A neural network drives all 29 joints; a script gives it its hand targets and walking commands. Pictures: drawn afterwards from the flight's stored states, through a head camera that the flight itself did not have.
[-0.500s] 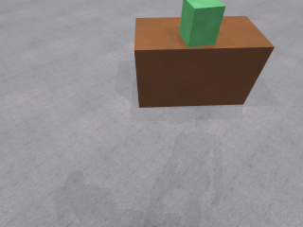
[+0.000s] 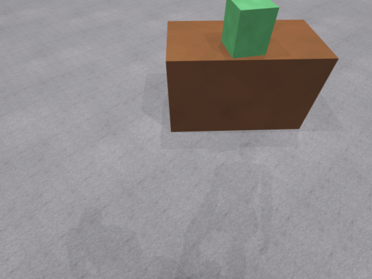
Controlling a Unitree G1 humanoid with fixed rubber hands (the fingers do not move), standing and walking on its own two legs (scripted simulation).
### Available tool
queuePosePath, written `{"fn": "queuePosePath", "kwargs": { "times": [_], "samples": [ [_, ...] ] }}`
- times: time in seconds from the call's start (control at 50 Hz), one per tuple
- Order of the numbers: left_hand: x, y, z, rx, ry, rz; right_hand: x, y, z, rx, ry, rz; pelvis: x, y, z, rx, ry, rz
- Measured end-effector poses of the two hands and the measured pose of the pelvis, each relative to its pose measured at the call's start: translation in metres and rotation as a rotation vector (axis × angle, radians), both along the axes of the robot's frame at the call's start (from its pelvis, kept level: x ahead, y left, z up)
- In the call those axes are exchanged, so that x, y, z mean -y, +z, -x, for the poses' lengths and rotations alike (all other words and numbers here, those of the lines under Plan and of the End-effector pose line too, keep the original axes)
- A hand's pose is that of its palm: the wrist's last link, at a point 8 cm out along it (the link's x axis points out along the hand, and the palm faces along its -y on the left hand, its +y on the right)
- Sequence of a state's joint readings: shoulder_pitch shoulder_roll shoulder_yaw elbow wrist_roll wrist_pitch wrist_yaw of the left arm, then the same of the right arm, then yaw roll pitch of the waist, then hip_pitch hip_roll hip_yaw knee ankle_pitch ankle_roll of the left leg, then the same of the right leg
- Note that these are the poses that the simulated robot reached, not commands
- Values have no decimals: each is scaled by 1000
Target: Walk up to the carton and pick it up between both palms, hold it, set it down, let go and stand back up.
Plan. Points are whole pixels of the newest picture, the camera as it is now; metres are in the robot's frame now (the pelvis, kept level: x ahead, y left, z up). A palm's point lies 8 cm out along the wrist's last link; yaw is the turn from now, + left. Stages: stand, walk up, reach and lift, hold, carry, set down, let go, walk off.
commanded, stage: stand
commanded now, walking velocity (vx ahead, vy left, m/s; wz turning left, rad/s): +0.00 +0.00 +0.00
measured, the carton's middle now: (246, 26) +1.36 -0.30 -0.07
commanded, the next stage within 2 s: none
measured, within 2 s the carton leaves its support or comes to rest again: neither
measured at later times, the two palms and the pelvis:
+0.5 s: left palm out of the picture -0.03 +0.20 -0.15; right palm out of the picture -0.03 -0.20 -0.15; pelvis +0.00 +0.00 +0.00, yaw +0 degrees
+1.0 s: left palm out of the picture -0.04 +0.21 -0.15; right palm out of the picture -0.04 -0.20 -0.14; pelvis +0.00 +0.00 +0.00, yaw +0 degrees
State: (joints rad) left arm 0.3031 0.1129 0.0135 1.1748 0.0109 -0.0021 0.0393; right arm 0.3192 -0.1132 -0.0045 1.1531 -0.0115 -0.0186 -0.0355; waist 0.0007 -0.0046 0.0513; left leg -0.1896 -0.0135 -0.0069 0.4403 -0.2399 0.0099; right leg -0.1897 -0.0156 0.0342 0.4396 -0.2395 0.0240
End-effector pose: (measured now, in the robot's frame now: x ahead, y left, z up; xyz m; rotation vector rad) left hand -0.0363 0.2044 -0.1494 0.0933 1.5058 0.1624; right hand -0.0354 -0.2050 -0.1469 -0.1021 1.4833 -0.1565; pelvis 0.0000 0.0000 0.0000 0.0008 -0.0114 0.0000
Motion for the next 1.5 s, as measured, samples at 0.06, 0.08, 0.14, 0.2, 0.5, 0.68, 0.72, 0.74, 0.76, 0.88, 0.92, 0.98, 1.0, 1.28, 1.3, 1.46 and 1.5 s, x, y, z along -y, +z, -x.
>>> {"fn": "queuePosePath", "kwargs": {
  "times": [0.06,0.08,0.14,0.2,0.5,0.68,0.72,0.74,0.76,0.88,0.92,0.98,1.0,1.28,1.3,1.46,1.5],
  "samples": [
    [-4,0,-3,13,-2,-9,3,0,-3,13,-7,6,0,0,-2,6,1,0],
    [-4,0,-4,17,-4,-10,3,0,-5,19,-7,8,0,0,-3,8,-1,0],
    [-4,0,-7,26,-9,-10,3,-1,-10,31,-7,10,0,0,-4,13,-6,0],
    [-1,-1,-9,26,-14,-1,1,-1,-13,40,-8,5,-1,0,-4,13,-4,-1],
    [0,-2,-3,6,-8,10,-3,1,-9,25,-8,2,-2,1,-3,13,-7,0],
    [-2,-1,-10,31,-16,6,-7,-1,-3,21,-15,0,-5,0,-2,19,-13,0],
    [-2,-1,-10,33,-19,8,-9,-1,-3,22,-14,-5,-5,0,-2,21,-8,-1],
    [-1,-2,-10,33,-20,10,-10,-1,-2,22,-16,-8,-5,0,-2,21,-6,-1],
    [0,-2,-10,31,-20,13,-11,-1,-2,23,-17,-9,-5,0,-2,20,-5,-1],
    [-1,-3,-11,42,-18,15,-5,2,-1,28,-14,6,-5,0,0,22,-6,-1],
    [-1,-4,-9,42,-17,15,-3,3,0,29,-13,12,-4,0,1,23,-9,-2],
    [-2,-4,-2,24,-14,15,-3,3,1,29,-11,17,-4,0,2,25,-6,0],
    [-2,-4,0,19,-12,15,-3,3,2,28,-10,17,-5,0,3,25,-8,-1],
    [-3,-1,15,-4,-20,10,-4,0,10,32,-20,5,-5,0,12,26,-10,-3],
    [-2,-2,14,-1,-19,11,-1,1,11,30,-20,10,-5,0,12,24,-8,-2],
    [2,-2,10,29,-11,15,7,3,16,14,-7,17,0,0,14,19,-5,-5],
    [3,-1,12,27,-11,12,7,2,14,17,-2,12,1,0,14,18,-4,-4]
  ]
}}
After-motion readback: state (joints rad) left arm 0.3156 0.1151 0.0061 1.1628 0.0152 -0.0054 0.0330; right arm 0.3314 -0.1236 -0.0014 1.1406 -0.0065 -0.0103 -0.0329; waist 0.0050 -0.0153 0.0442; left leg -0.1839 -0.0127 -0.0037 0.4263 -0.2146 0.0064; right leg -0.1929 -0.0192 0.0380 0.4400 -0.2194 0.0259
